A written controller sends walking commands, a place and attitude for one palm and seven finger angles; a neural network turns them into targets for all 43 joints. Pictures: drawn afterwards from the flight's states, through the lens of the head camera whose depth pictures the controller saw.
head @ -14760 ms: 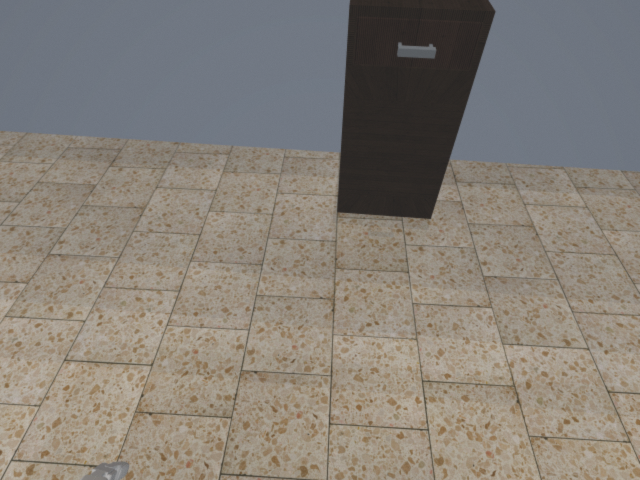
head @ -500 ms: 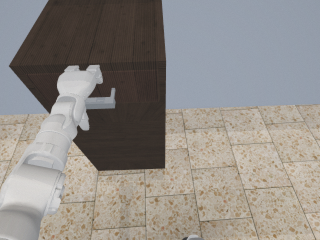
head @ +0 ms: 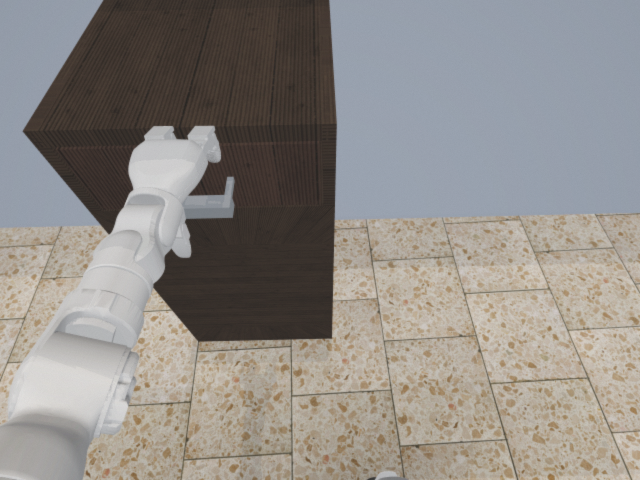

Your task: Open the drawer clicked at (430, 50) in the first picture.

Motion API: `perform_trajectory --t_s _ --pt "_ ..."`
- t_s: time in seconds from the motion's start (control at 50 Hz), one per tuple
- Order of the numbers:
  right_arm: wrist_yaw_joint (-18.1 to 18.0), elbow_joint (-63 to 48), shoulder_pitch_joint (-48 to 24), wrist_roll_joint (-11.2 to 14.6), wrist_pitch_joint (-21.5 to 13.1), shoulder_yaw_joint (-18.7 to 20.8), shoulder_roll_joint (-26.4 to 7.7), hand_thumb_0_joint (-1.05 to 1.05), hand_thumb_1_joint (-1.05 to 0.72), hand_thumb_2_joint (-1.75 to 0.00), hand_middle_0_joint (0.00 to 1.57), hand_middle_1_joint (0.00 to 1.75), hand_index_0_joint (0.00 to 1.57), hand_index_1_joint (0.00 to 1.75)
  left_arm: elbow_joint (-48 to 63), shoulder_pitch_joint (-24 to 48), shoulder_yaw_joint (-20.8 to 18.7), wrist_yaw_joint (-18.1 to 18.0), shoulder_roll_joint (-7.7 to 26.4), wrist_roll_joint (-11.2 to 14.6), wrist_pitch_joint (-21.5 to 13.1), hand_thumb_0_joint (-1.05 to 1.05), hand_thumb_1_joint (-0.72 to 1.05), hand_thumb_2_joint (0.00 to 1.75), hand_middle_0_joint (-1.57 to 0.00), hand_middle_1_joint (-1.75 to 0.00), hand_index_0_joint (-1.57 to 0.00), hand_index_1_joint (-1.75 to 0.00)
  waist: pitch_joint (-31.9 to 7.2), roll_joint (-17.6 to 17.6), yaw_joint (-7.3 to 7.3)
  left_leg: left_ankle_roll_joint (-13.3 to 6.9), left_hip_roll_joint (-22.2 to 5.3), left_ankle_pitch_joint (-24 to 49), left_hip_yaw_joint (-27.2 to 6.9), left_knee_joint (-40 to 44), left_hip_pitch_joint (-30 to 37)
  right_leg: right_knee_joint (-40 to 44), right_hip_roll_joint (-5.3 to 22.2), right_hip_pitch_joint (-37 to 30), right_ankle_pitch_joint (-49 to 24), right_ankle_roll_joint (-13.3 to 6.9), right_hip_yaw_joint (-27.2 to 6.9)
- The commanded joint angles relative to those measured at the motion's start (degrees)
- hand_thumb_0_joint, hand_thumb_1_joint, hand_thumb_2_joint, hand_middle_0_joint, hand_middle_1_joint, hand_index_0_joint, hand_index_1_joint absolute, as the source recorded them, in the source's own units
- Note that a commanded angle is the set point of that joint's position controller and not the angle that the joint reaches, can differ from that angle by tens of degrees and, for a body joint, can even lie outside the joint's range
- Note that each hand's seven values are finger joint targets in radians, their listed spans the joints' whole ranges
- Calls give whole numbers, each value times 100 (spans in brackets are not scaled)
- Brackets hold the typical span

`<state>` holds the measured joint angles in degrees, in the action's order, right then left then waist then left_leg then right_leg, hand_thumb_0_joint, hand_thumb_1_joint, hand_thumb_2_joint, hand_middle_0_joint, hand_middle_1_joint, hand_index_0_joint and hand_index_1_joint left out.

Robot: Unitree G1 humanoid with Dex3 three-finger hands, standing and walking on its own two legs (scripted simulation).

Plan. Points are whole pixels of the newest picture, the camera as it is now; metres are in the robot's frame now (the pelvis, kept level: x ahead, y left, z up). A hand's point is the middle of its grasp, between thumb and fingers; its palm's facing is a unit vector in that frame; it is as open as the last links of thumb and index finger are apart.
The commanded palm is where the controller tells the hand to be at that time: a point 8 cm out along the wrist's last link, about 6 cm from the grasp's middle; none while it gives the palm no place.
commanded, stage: move the hooked fingers above the handle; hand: left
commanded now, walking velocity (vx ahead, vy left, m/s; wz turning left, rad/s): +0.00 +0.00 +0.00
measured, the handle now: (197, 195) +0.52 +0.18 +0.01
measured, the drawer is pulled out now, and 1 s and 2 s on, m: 0.00 0.00 0.00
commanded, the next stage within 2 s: lower the fingers behind the handle in 0.94 s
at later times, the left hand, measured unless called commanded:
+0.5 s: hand (186, 189) +0.48 +0.18 +0.07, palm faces +0.02 +0.01 -1.00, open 13.8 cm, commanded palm +0.46 +0.19 +0.12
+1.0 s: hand (178, 194) +0.48 +0.19 +0.06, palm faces +0.00 +0.01 -1.00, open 13.8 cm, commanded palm +0.46 +0.19 +0.12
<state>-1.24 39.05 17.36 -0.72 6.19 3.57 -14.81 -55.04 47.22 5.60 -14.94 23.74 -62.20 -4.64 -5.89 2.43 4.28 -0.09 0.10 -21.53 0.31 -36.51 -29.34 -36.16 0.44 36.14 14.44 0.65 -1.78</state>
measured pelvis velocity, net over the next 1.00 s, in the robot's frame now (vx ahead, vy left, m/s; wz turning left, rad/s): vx -0.01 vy -0.01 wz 0.01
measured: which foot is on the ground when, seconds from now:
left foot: down 0.00-1.00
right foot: down 0.00-1.00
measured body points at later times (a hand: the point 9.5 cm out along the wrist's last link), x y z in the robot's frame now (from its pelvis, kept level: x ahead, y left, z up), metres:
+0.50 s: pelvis -0.01 +0.00 +0.00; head +0.08 -0.02 +0.44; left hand +0.47 +0.17 +0.12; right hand +0.05 -0.28 -0.14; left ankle -0.05 +0.12 -0.72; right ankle +0.02 -0.13 -0.72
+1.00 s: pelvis -0.01 -0.01 +0.00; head +0.07 -0.02 +0.44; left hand +0.47 +0.18 +0.12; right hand +0.03 -0.28 -0.14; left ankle -0.05 +0.12 -0.72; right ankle +0.02 -0.13 -0.72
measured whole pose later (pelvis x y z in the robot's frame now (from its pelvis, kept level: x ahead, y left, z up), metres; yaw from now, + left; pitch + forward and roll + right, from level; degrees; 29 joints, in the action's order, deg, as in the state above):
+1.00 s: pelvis -0.01 -0.01 +0.00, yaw +0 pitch +15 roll +0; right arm -1.7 40.6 18.8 -0.4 4.6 4.0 -15.6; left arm -57.8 49.2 5.9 -16.4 25.4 -62.4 -3.9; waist -5.5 2.4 4.7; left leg 0.3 -0.1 -21.0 -0.1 -37.1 -31.1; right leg -36.6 0.3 37.7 13.9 0.3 -1.4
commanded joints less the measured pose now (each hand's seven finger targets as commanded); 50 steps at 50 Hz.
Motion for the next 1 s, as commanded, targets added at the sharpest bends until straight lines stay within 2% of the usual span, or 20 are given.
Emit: perform_trajectory --t_s 0.0,0.02,0.08,0.14,0.22,0.28,0.34,0.4,0.44,0.48,0.54,0.62,0.66,0.74,0.78,0.82,0.86,0.88,0.94,0.98 --pt "-4 -463 403 -27 -107 229 -800 0 -90 -90 20 30 20 30 918 2323 -819 -443 1819 -34 253 0 -50 30 -30 -120 -30 -120 -2418 -124 -154 -131 163 2500 274 294 363 32 -182 -2128 -2109 -271 225" --pt "-8 -467 396 -17 -96 225 -823 0 -90 -90 20 30 20 30 919 2364 -962 -430 2001 -47 284 0 -50 30 -30 -120 -30 -120 -2478 -246 -175 -137 169 2567 265 298 289 20 -173 -2275 -2201 -273 210" --pt "-35 -521 356 18 -96 253 -823 0 -90 -90 20 30 20 30 1056 2244 -838 -362 1889 -50 371 0 -50 30 -30 -120 -30 -120 -2561 -368 -140 -165 153 2579 310 331 388 66 -168 -2368 -2342 -236 198" --pt "-58 -543 357 57 -124 282 -815 0 -90 -90 20 30 20 30 1137 2317 -316 -161 1297 69 313 0 -50 30 -30 -120 -30 -120 -2299 -311 53 -183 136 2394 268 352 589 207 -185 -2075 -2062 -225 228" --pt "-107 -486 404 70 -177 303 -800 0 -90 -90 20 30 20 30 1404 2708 72 16 896 165 73 0 -50 30 -30 -120 -30 -120 -2147 -285 214 -193 147 2144 192 364 816 332 -178 -1776 -1686 -235 222" --pt "-109 -358 497 28 -220 300 -781 0 -90 -90 20 30 20 30 1364 2912 62 -59 893 122 -63 0 -50 30 -30 -120 -30 -120 -2112 -122 236 -162 157 2181 135 318 884 282 -185 -1550 -1601 -252 257" --pt "-99 -275 524 8 -224 253 -812 0 -90 -90 20 30 20 30 1047 3084 -396 -284 1455 55 -23 0 -50 30 -30 -120 -30 -120 -2065 -90 162 -136 190 2010 121 341 577 223 -181 -1594 -1491 -273 243" --pt "-67 -271 486 -7 -232 212 -813 0 -90 -90 20 30 20 30 759 3161 -471 -485 1559 -66 188 0 -50 30 -30 -120 -30 -120 -2165 -37 131 -118 190 1978 171 330 395 137 -177 -1615 -1499 -273 239" --pt "-51 -310 481 -11 -216 199 -834 0 -90 -90 20 30 20 30 570 3102 -693 -519 1866 -108 352 0 -50 30 -30 -120 -30 -120 -2396 -57 52 -132 206 2063 210 288 275 54 -174 -1855 -1683 -260 202" --pt "-42 -375 488 2 -195 212 -816 0 -90 -90 20 30 20 30 494 2891 -563 -459 1665 -125 465 0 -50 30 -30 -120 -30 -120 -2556 -194 23 -133 193 2228 246 279 298 26 -182 -1990 -1897 -248 218" --pt "-51 -406 454 28 -144 198 -864 0 -90 -90 20 30 20 30 410 2673 -704 -364 1850 -66 537 0 -50 30 -30 -120 -30 -120 -2439 -305 -35 -144 178 2144 275 326 181 57 -168 -2080 -1901 -228 212" --pt "-122 -473 404 66 -149 183 -883 0 -90 -90 20 30 20 30 407 2703 -506 -215 1661 -7 506 0 -50 30 -30 -120 -30 -120 -2133 -535 102 -185 169 1750 296 397 119 229 -150 -2012 -1619 -198 169" --pt "-168 -479 448 65 -184 204 -893 0 -90 -90 20 30 20 30 586 2630 -713 -148 1948 4 359 0 -50 30 -30 -120 -30 -120 -2342 -517 19 -211 175 1719 298 395 165 210 -143 -2159 -1640 -189 130" --pt "-187 -486 541 59 -264 247 -838 0 -90 -90 20 30 20 30 895 2741 -416 -96 1574 56 23 0 -50 30 -30 -120 -30 -120 -2301 -302 137 -213 178 1727 253 348 333 254 -156 -1944 -1553 -202 137" --pt "-185 -426 579 59 -283 243 -863 0 -90 -90 20 30 20 30 862 2684 -537 -146 1699 22 -43 0 -50 30 -30 -120 -30 -120 -2213 -299 117 -195 169 1707 224 347 316 234 -168 -1799 -1455 -214 162" --pt "-151 -398 605 47 -317 278 -822 0 -90 -90 20 30 20 30 1056 2985 -331 -222 1426 26 -110 0 -50 30 -30 -120 -30 -120 -2288 -125 179 -185 179 1825 215 302 447 235 -176 -1698 -1454 -238 171" --pt "-114 -310 663 29 -325 297 -839 0 -90 -90 20 30 20 30 1062 3003 -446 -326 1547 2 -83 0 -50 30 -30 -120 -30 -120 -2390 48 151 -162 172 1943 173 270 542 177 -197 -1618 -1509 -256 193" --pt "-102 -309 658 17 -323 291 -820 0 -90 -90 20 30 20 30 948 2965 -351 -357 1407 -15 -33 0 -50 30 -30 -120 -30 -120 -2429 -26 163 -159 177 1957 178 257 539 162 -201 -1621 -1493 -248 212" --pt "-64 -244 652 14 -299 285 -848 0 -90 -90 20 30 20 30 758 3076 -411 -434 1483 8 129 0 -50 30 -30 -120 -30 -120 -2311 -60 198 -152 173 1951 173 277 453 183 -200 -1612 -1511 -245 218" --pt "-59 -263 607 19 -271 257 -855 0 -90 -90 20 30 20 30 642 2956 -518 -431 1620 -20 231 0 -50 30 -30 -120 -30 -120 -2348 -41 109 -148 179 1996 204 301 396 147 -199 -1722 -1578 -257 220"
